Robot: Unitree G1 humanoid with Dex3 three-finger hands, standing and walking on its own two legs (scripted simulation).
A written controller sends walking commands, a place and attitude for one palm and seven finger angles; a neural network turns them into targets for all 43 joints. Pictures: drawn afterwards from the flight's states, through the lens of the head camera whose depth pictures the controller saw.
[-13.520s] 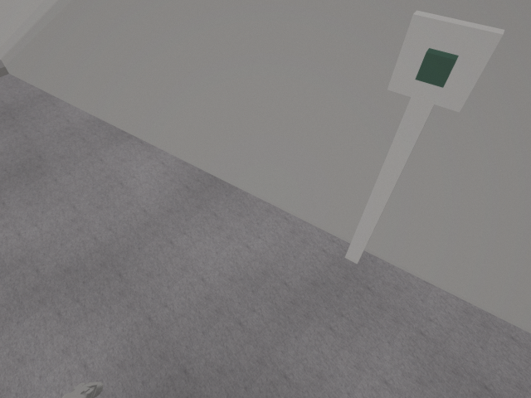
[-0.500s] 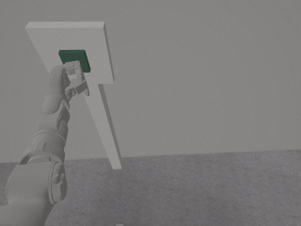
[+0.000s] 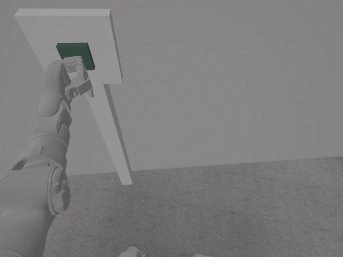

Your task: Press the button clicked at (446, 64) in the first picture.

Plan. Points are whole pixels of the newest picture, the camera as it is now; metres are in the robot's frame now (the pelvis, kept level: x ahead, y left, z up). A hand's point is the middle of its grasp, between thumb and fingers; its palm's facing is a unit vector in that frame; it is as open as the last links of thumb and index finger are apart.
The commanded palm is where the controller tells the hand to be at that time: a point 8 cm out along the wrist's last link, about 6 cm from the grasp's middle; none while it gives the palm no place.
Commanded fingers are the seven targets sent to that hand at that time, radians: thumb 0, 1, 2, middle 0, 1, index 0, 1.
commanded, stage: pull the fist back off the button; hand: left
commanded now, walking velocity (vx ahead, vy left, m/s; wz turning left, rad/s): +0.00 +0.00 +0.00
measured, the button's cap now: (77, 54) +0.54 +0.20 +0.17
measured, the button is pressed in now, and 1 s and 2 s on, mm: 12 0 0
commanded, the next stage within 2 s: draw the hand back to the body in 1.00 s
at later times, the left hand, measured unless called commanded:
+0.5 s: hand (89, 91) +0.45 +0.17 +0.14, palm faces +0.05 -1.00 +0.01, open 3.1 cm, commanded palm +0.41 +0.22 +0.14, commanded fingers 0.00 0.90 0.90 -1.30 -1.50 -1.30 -1.50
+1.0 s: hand (88, 118) +0.37 +0.16 +0.14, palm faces +0.05 -1.00 -0.01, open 3.1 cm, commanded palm +0.35 +0.21 +0.14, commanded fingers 0.00 0.90 0.90 -1.30 -1.50 -1.30 -1.50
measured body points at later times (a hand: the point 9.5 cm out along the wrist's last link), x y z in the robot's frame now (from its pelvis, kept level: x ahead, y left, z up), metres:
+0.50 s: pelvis +0.02 +0.00 +0.01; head +0.04 +0.00 +0.46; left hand +0.44 +0.22 +0.14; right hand +0.10 -0.25 -0.10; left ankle +0.06 +0.11 -0.71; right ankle +0.00 -0.10 -0.71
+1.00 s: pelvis +0.04 -0.01 +0.02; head +0.03 -0.03 +0.46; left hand +0.37 +0.21 +0.14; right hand +0.21 -0.24 -0.07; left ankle +0.06 +0.11 -0.71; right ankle +0.00 -0.10 -0.71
